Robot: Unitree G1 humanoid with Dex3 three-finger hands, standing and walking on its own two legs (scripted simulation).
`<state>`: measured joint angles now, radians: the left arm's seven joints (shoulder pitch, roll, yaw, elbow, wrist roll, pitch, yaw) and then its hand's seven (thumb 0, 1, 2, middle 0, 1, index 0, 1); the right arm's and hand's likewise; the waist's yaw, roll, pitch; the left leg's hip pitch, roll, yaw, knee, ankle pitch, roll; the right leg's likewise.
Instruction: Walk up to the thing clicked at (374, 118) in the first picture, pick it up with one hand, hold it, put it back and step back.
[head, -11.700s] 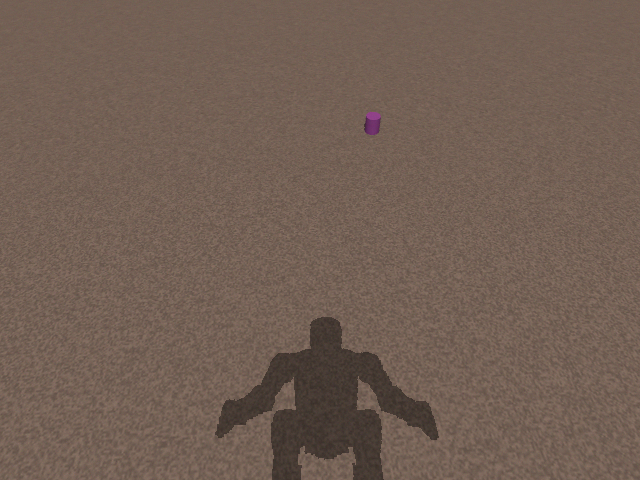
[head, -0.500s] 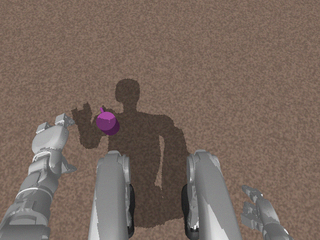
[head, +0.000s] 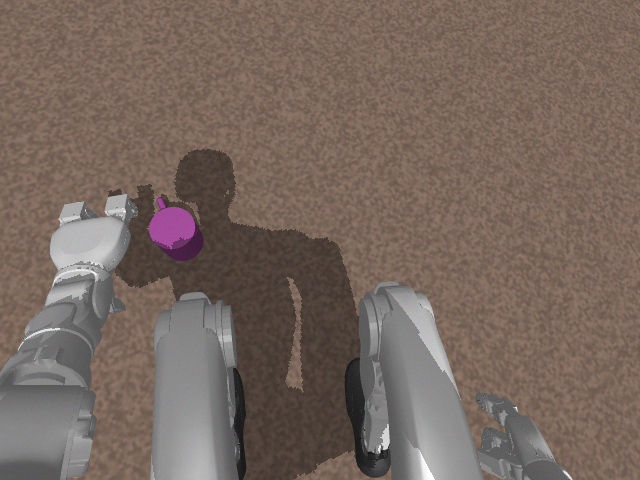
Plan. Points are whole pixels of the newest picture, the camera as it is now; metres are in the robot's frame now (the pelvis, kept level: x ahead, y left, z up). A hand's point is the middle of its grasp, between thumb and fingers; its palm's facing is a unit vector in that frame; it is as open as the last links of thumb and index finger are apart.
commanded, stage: rise first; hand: left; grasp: from above
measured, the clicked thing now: (174, 227) +0.49 +0.23 -0.33
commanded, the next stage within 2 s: approach in 0.82 s
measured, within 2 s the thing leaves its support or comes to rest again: neither
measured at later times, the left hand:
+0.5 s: hand (125, 259) +0.40 +0.27 -0.20, palm faces -0.45 -0.04 -0.89, open 14.1 cm
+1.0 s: hand (134, 254) +0.41 +0.26 -0.22, palm faces -0.45 -0.05 -0.89, open 14.1 cm
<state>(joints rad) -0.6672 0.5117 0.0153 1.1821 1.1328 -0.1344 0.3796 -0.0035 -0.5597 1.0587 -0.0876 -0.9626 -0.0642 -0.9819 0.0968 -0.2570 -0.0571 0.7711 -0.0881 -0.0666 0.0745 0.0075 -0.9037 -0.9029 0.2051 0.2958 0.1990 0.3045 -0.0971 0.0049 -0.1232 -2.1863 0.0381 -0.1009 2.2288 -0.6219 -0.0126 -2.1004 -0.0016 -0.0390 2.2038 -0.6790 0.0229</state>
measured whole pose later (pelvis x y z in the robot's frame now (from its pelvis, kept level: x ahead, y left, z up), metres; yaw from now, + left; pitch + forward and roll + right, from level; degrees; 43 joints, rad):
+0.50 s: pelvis +0.01 +0.00 -0.03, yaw -1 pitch +33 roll -5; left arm -0.74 0.55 0.05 1.28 1.23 -0.18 0.46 0.00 -0.54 1.03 -0.10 -0.99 -0.09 -1.00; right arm 0.10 -0.25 -0.04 0.80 -0.13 -0.06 0.11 0.01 -0.91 -0.90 0.21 0.30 0.20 0.30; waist -0.12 -0.01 -0.10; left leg -2.27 0.04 -0.12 2.33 -0.65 -0.02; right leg -2.19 0.01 -0.04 2.30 -0.70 0.02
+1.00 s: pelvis +0.01 +0.00 -0.04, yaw -1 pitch +33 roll -5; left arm -0.78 0.56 0.06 1.35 1.23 -0.19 0.48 0.00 -0.53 1.02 -0.10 -1.01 -0.09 -1.01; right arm 0.09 -0.25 -0.03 0.80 -0.15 -0.07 0.12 0.00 -0.91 -0.90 0.20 0.30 0.20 0.30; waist -0.13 -0.01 -0.08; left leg -2.29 0.04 -0.13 2.36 -0.66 -0.03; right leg -2.22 0.02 -0.05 2.34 -0.70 0.02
